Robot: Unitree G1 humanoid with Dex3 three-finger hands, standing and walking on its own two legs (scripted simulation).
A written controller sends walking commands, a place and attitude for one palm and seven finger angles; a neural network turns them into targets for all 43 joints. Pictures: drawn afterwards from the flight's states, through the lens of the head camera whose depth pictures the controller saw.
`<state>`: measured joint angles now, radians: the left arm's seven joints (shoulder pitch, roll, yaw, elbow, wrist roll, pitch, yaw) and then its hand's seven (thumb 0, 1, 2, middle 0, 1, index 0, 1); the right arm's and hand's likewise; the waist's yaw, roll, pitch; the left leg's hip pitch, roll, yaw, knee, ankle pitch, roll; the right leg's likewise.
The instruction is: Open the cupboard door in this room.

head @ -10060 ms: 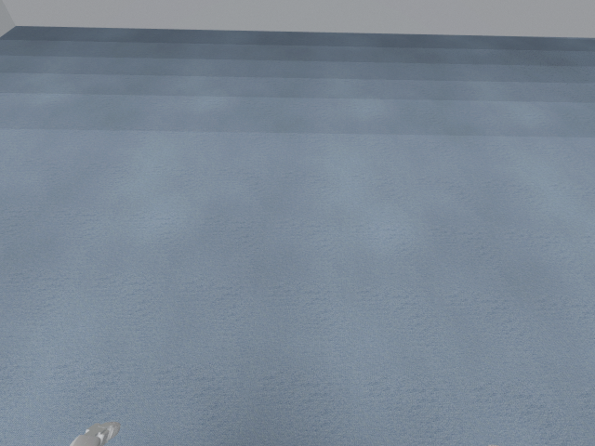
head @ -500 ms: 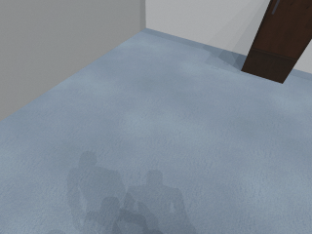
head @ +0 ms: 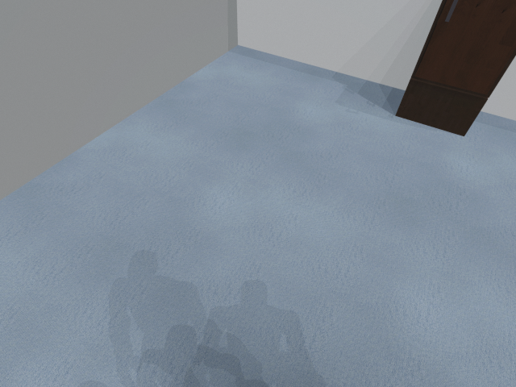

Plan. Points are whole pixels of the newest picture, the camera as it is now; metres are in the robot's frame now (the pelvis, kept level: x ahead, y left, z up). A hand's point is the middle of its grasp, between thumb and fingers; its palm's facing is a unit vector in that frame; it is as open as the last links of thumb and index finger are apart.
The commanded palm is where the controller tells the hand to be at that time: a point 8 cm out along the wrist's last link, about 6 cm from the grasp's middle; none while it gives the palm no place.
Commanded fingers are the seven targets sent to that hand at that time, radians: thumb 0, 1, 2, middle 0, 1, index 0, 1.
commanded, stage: stand and wait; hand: left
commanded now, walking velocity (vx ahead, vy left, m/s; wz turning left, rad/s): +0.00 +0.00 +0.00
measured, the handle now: (454, 4) +1.95 -0.90 -0.04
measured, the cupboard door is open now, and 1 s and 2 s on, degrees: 0 0 0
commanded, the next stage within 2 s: turn or walk to find it in 0.06 s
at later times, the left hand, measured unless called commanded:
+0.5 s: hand out of the picture +0.00 +0.17 -0.18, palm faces +0.00 -0.98 -0.20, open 7.4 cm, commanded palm none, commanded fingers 0.00 0.90 0.90 -0.20 -0.30 -0.20 -0.30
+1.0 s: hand out of the picture +0.02 +0.19 -0.17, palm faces +0.07 -0.97 -0.25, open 7.4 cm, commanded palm none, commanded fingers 0.00 0.90 0.90 -0.20 -0.30 -0.20 -0.30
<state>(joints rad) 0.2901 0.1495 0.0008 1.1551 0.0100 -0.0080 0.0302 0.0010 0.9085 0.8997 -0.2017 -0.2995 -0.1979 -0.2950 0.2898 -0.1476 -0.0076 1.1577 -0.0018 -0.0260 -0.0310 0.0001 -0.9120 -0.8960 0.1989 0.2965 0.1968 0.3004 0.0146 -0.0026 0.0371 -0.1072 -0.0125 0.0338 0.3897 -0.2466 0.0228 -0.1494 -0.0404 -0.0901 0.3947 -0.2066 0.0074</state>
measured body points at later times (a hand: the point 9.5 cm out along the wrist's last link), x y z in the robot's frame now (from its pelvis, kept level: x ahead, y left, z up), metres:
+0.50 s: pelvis -0.01 -0.01 +0.00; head +0.01 -0.01 +0.45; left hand +0.00 +0.22 -0.16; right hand +0.00 -0.23 -0.16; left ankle -0.02 +0.10 -0.74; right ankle +0.01 -0.12 -0.74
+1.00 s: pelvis -0.01 -0.02 +0.00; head +0.01 -0.02 +0.45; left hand +0.02 +0.24 -0.16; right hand +0.03 -0.26 -0.16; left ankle -0.02 +0.10 -0.74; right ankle +0.01 -0.12 -0.74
